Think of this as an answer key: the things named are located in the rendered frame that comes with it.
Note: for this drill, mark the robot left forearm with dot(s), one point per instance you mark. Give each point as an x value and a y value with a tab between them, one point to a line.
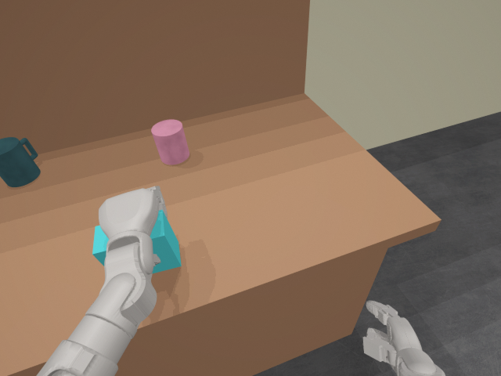
125	300

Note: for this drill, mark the sponge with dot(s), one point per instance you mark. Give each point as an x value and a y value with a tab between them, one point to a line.
165	244

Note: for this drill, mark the robot right hand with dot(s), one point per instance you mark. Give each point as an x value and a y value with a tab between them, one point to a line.
400	334

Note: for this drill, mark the robot right forearm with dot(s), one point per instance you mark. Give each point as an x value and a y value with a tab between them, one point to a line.
415	362

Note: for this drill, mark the robot left hand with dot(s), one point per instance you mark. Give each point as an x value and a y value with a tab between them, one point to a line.
136	210

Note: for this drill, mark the table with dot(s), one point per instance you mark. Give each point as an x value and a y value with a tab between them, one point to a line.
282	218

